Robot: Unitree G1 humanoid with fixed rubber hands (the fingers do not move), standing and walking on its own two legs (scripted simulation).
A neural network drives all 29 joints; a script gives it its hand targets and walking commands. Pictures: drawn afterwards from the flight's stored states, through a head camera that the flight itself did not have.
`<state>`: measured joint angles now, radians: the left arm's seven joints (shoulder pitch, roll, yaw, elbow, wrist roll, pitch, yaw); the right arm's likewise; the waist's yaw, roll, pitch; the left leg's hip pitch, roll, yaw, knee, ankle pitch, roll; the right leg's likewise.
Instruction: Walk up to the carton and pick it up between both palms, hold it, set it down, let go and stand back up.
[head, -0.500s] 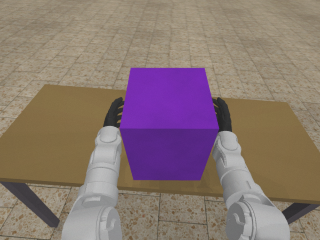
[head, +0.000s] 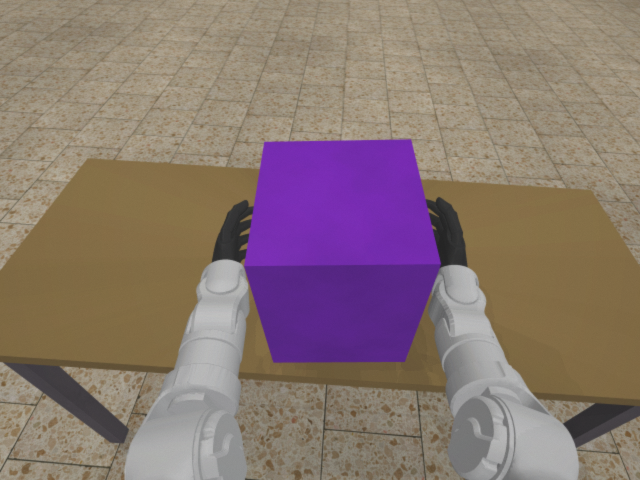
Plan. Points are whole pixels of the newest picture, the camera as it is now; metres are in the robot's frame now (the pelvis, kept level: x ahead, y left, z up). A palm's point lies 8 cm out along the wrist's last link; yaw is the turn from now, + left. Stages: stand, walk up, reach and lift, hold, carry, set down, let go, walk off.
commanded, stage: set down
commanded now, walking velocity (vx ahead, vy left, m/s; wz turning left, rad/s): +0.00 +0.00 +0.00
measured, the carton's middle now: (338, 257) +0.42 -0.01 +0.05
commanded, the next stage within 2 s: none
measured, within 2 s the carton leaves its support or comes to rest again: rests again in 1.04 s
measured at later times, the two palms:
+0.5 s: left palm (238, 264) +0.41 +0.13 +0.05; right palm (444, 261) +0.41 -0.16 +0.06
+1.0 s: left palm (248, 267) +0.42 +0.12 +0.02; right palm (445, 268) +0.42 -0.17 +0.03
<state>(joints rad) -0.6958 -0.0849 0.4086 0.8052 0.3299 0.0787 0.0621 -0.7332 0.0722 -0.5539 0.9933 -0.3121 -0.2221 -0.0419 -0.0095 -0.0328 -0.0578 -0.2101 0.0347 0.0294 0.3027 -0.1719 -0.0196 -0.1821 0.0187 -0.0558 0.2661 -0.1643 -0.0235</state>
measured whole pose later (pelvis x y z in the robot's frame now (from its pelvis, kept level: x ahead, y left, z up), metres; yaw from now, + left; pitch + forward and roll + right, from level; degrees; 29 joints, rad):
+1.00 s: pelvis +0.00 +0.00 -0.01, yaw -2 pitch +17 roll +0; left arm -0.82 -0.07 0.53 1.07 0.33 -0.15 0.09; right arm -0.82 0.06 -0.72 1.05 -0.49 -0.30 -0.01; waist 0.01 0.00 -0.14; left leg -0.47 0.04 0.08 0.34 -0.17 -0.01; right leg -0.48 0.01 -0.06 0.34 -0.17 -0.02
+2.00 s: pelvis -0.01 +0.01 -0.02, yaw -4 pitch +24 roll -1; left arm -0.98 0.09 0.28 1.31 0.08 -0.24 0.16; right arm -0.95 -0.10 -0.31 1.27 -0.09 -0.21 -0.06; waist 0.03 0.01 -0.26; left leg -0.68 0.07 0.11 0.46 -0.20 0.00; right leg -0.66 0.02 -0.05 0.40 -0.15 -0.03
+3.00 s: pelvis -0.04 -0.01 -0.02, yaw -1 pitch +16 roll +0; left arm -0.97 0.30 -0.01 1.15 -0.25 0.07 0.06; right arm -0.99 -0.34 0.09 1.18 0.41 0.05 -0.03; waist 0.00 -0.03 -0.24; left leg -0.58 0.06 0.03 0.46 -0.16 -0.03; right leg -0.57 0.02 -0.09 0.46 -0.16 -0.06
